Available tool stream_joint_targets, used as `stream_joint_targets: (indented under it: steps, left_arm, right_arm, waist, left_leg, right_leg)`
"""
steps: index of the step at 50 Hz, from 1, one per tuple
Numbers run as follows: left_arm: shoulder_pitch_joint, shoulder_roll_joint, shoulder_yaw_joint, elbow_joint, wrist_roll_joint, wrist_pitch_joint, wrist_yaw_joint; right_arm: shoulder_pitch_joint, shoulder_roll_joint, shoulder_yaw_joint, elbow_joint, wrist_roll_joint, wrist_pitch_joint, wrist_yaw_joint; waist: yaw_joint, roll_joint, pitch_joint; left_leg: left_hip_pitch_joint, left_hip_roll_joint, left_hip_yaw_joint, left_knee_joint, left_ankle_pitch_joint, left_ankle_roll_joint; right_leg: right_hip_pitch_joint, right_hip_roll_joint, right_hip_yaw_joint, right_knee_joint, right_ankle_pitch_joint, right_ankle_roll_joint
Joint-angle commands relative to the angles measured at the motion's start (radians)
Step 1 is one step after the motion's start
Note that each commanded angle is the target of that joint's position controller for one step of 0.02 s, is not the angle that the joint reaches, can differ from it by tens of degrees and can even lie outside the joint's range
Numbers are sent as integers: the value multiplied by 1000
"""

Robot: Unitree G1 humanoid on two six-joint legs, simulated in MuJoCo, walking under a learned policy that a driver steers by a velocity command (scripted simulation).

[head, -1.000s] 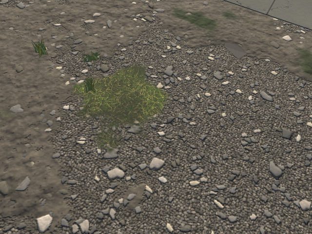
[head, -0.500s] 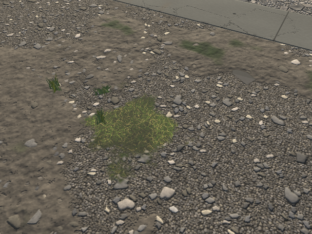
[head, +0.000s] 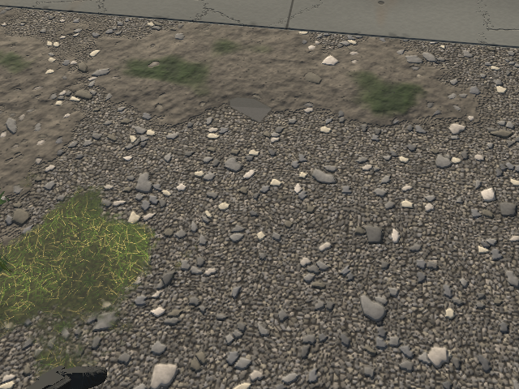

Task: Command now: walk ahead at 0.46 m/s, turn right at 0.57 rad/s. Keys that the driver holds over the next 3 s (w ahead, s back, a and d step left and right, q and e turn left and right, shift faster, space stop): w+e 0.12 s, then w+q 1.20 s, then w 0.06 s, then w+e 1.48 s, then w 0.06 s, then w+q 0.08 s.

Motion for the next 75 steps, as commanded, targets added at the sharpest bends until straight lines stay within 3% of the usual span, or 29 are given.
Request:
stream_joint_targets:
  steps: [1, 3, 7, 12, 18, 22, 23, 24, 25, 26, 27, 29, 33, 38, 43, 46, 47, 48, 49, 50, 51, 54, 64, 68, 70, 72, 73, 74, 75]
  left_arm:
    - [155, 151, 47, -27, 12, -24, 9]
    - [84, 126, 37, -41, 31, -26, 14]
    - [118, 128, 36, 6, 17, -38, 34]
    - [211, 135, 28, 77, 10, -43, 43]
    - [303, 154, 30, 151, 16, -26, 44]
    - [263, 181, 33, 151, 23, -4, 58]
    - [233, 181, 29, 137, 26, -1, 64]
    - [270, 130, 11, 99, 44, -15, 66]
    - [345, 53, -16, 110, 49, -38, 54]
    - [265, 144, 1, 82, 24, -65, 38]
    - [157, 149, 0, 43, -6, -82, 29]
    - [91, 134, 2, 21, 32, -92, 34]
    - [143, 94, -7, 27, 46, -62, 43]
    - [-59, 43, -28, -12, 41, -68, 38]
    - [-112, 100, 1, -27, 17, -82, 27]
    - [64, 151, 36, 5, 25, -93, 37]
    - [214, 207, 52, 15, 37, -91, 46]
    - [268, 262, 67, 55, 41, -73, 37]
    - [237, 164, 49, 33, 25, -69, 32]
    - [203, 118, 37, 30, 22, -64, 37]
    - [161, 103, 29, 29, 31, -61, 37]
    - [120, 68, 21, 56, 38, -65, 40]
    - [157, 150, 46, 154, 22, -57, 47]
    - [214, 180, 55, 196, 0, -38, 44]
    - [226, 205, 59, 213, -11, -29, 43]
    - [218, 199, 47, 227, -14, -20, 47]
    - [227, 138, 18, 205, 16, -27, 46]
    - [346, 23, -21, 187, 19, -45, 31]
    - [238, 146, 11, 201, -18, -59, 25]
  right_arm:
    - [-98, -126, -15, -141, -15, -59, -6]
    - [-71, -127, -22, -125, -33, -39, -4]
    - [-125, -77, -6, -124, -49, -13, -3]
    - [-308, -20, 23, -142, -25, -25, 23]
    - [-428, -32, 25, -195, -6, -34, 65]
    - [-248, -88, -7, -165, -10, -27, 69]
    - [-98, -127, -26, -136, -10, -24, 61]
    - [53, -216, -51, -122, -22, -18, 50]
    - [87, -206, -51, -106, 0, -14, 50]
    - [86, -133, -33, -108, 9, -3, 42]
    - [32, -121, -28, -123, -2, 5, 35]
    - [-58, -100, -22, -141, -19, 7, 30]
    - [-93, -104, -22, -139, -14, 7, 17]
    - [-29, -144, -37, -100, 0, 26, -6]
    - [24, -135, -38, -77, 9, 43, -11]
    - [2, -80, -22, -91, -3, 46, -6]
    - [23, -12, 2, -110, -22, 41, -3]
    - [151, 9, 13, -139, 12, 34, -2]
    - [129, -94, -8, -109, 21, 38, -8]
    - [25, -135, -21, -121, 12, 44, -7]
    - [-21, -122, -22, -130, 1, 48, -8]
    - [-45, -73, -21, -147, 6, 56, 6]
    - [-262, -3, 7, -205, -2, 48, 43]
    - [-345, -5, 8, -249, 2, 46, 63]
    - [-311, -28, -5, -252, -8, 46, 62]
    - [-60, -108, -51, -186, -10, 49, 46]
    - [107, -192, -76, -153, -16, 58, 25]
    - [91, -257, -72, -158, -25, 51, 20]
    - [104, -164, -51, -166, -27, 40, 26]
  waist:
    - [95, -54, -137]
    - [32, -89, -103]
    - [34, -60, -64]
    - [128, -82, -28]
    - [172, -64, 25]
    - [56, -107, -128]
    - [-29, -97, -216]
    - [-55, 37, -361]
    - [-25, 265, -463]
    - [-63, 143, -416]
    - [-61, 76, -278]
    - [10, -53, -119]
    - [78, 25, -73]
    - [4, 50, -57]
    - [3, 91, -72]
    - [105, 90, -159]
    - [153, -45, -301]
    - [89, -383, -383]
    - [114, -236, -288]
    - [136, -146, -172]
    - [120, -81, -113]
    - [79, -132, -47]
    - [129, -68, 6]
    - [139, -67, 32]
    - [95, -90, -9]
    - [-61, -75, -145]
    - [-121, 36, -276]
    - [-16, 245, -432]
    - [-97, 94, -436]
  left_leg:
    - [-519, 42, -77, 95, 149, 33]
    - [-401, 62, -81, 10, 208, 27]
    - [-400, 40, -41, -166, 338, -20]
    - [-319, 9, 2, -501, 666, -4]
    - [-470, -15, 8, -619, 521, 77]
    - [-162, -131, 94, -630, 366, 155]
    - [74, -113, 59, -652, 449, 195]
    - [465, 100, -265, -617, 493, 313]
    - [716, 283, -722, -739, 391, 460]
    - [710, 256, -725, -799, 236, 411]
    - [583, 223, -590, -818, 242, 371]
    - [312, 148, -445, -873, 430, 338]
    - [91, 88, -338, -932, 587, 350]
    - [-46, -5, -236, -908, 510, 263]
    - [90, 48, -384, -798, 364, 218]
    - [57, -8, -367, -580, 389, 157]
    - [-69, -80, -268, -292, 185, 118]
    - [-396, -167, -156, -10, -145, 70]
    - [-496, -88, -175, 111, -84, 52]
    - [-518, -61, -148, 139, 13, 43]
    - [-487, -30, -125, 124, 82, 35]
    - [-417, 29, -100, 47, 165, 28]
    - [-411, 33, -9, -383, 486, 28]
    - [-371, 3, 35, -502, 405, 77]
    - [-247, -56, 73, -540, 303, 120]
    - [144, -118, 94, -644, 373, 177]
    - [482, 64, -133, -602, 441, 230]
    - [707, 341, -647, -719, 271, 397]
    - [646, 340, -674, -797, 211, 370]
  right_leg:
    - [506, -294, 574, -407, -120, -206]
    - [343, -233, 465, -442, 27, -195]
    - [257, -195, 332, -466, 222, -197]
    - [275, -170, 212, -477, 196, -125]
    - [565, -277, 212, -415, 335, -113]
    - [605, -245, 113, -161, 979, -62]
    - [504, -216, 72, 27, 1001, -30]
    - [180, -136, 32, 371, 681, 28]
    - [-135, 48, 65, 696, -250, 103]
    - [-258, -10, 178, 750, -264, 92]
    - [-301, -57, 166, 719, -206, 86]
    - [-247, -117, 136, 540, -124, 85]
    - [-146, -136, 97, 360, -97, 143]
    - [9, -65, 62, -20, 272, 170]
    - [73, -44, 121, -172, 229, 132]
    - [358, -105, 135, -230, 152, 47]
    - [609, -291, 315, -219, 95, -18]
    - [833, -476, 777, -324, -174, -164]
    - [767, -464, 798, -367, -354, -142]
    - [658, -421, 634, -374, -298, -104]
    - [551, -378, 511, -388, -151, -88]
    - [400, -302, 300, -457, 46, -83]
    - [444, -295, -30, -511, 301, -77]
    - [530, -332, -72, -474, 402, -59]
    - [557, -344, -89, -377, 702, -52]
    - [453, -297, -140, -71, 847, -14]
    - [193, -246, -145, 247, 466, 23]
    - [-133, -58, -26, 583, -373, 72]
    - [-193, -72, 140, 674, -372, 63]
Next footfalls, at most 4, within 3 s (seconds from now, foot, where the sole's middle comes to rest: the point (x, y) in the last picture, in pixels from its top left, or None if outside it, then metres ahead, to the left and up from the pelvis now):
0.46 left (230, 381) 0.46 0.09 -0.75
0.92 right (295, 272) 0.74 -0.09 -0.75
1.44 left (168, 234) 0.89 0.27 -0.75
2.00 right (197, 141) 1.26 0.19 -0.75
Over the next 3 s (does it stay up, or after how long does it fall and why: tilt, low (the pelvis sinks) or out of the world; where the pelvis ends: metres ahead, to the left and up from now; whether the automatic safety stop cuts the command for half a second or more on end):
stays up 1.61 0.27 0.00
